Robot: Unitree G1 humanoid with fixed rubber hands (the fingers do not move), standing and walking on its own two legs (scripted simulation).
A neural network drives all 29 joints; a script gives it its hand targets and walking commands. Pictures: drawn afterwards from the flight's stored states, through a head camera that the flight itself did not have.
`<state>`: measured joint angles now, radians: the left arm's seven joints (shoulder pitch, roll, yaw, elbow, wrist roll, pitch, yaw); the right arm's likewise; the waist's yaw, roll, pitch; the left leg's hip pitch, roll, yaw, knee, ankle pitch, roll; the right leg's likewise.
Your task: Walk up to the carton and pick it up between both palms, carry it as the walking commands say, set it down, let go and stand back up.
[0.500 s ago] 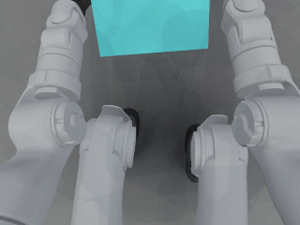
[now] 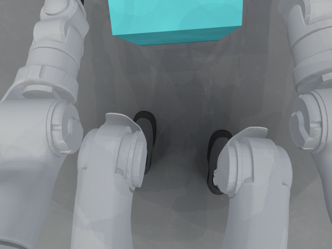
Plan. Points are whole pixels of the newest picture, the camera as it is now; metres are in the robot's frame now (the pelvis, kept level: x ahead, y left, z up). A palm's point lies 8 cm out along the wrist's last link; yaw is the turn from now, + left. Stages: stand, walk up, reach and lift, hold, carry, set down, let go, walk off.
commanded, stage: set down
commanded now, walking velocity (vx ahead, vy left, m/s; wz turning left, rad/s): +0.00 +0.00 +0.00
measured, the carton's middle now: out of the picture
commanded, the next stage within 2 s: let go in 1.40 s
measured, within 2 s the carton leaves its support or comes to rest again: neither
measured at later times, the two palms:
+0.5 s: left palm out of the picture +0.53 +0.23 -0.04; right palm out of the picture +0.59 -0.14 -0.04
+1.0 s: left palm out of the picture +0.53 +0.24 +0.11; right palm out of the picture +0.60 -0.14 +0.11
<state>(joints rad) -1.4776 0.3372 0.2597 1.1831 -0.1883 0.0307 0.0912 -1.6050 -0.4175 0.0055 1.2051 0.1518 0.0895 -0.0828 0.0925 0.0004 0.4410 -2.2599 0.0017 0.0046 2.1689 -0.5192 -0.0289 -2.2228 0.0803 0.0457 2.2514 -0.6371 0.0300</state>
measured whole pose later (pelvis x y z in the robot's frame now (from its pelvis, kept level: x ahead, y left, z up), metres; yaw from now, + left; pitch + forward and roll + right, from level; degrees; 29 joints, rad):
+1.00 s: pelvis +0.03 +0.00 +0.21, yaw +0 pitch +48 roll +0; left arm -1.13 0.23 0.36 0.78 -0.05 0.20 0.06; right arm -1.29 -0.34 -0.20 0.94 0.00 0.22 -0.03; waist 0.10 -0.03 -0.03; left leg -1.85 -0.03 -0.04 1.40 -0.38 -0.03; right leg -1.81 0.06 0.04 1.46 -0.48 0.01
